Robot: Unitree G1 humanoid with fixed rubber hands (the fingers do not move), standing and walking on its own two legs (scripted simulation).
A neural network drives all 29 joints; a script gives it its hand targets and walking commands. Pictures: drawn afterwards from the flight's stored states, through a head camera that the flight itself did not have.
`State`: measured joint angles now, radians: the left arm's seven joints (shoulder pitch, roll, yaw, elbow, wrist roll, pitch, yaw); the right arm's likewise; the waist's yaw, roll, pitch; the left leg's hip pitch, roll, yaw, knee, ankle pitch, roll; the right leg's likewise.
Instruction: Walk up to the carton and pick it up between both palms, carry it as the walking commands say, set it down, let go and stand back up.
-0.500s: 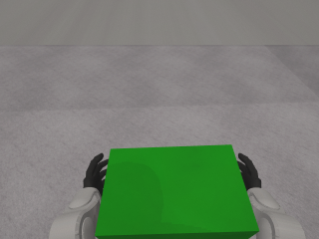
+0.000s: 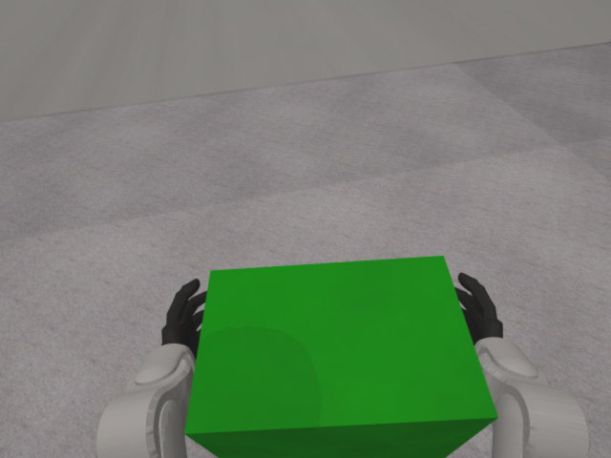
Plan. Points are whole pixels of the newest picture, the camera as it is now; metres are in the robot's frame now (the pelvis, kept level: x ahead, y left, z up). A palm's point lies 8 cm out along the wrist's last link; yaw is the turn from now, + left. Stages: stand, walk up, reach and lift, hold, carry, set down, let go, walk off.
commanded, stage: carry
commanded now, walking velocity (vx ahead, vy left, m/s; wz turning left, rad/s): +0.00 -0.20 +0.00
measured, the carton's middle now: (333, 385) +0.21 -0.01 +0.03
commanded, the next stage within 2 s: none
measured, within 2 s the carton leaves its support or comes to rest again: neither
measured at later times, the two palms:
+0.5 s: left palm (232, 406) +0.17 +0.10 +0.08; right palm (549, 406) +0.16 -0.23 +0.07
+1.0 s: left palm (323, 419) +0.15 +0.01 +0.09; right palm out of the picture +0.14 -0.32 +0.10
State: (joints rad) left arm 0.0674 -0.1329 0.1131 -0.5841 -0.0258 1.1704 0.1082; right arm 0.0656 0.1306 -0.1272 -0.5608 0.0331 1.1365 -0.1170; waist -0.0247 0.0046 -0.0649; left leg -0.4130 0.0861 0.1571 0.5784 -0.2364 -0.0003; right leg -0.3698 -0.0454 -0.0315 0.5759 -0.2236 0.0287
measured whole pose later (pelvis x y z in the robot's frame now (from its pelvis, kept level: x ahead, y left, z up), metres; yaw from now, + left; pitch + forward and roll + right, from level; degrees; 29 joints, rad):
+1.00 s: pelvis -0.08 -0.15 +0.00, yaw -1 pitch +4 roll -2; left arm 0.08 -0.14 0.10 -0.61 -0.06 1.15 0.10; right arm 0.12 0.13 -0.11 -0.64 0.01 1.12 -0.11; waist 0.00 0.00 -0.09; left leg -0.30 0.23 0.17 0.61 -0.35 -0.10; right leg -0.34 -0.05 -0.10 0.50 -0.21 0.04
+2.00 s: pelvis -0.13 -0.37 +0.02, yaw +0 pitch +3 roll -5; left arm 0.09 -0.14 0.10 -0.59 -0.03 1.16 0.12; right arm 0.13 0.14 -0.13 -0.55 0.03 1.09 -0.09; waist 0.04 -0.04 -0.03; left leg -0.31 0.13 0.17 0.49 -0.23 0.04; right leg -0.47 0.00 -0.03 0.94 -0.42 0.03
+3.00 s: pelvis -0.17 -0.66 +0.00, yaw -1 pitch +3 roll -1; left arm 0.09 -0.14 0.10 -0.59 -0.04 1.15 0.10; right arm 0.11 0.12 -0.11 -0.60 0.01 1.13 -0.11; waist 0.00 0.00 -0.07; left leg -0.32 0.23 0.15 0.59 -0.33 -0.10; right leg -0.34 -0.05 -0.09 0.53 -0.22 0.03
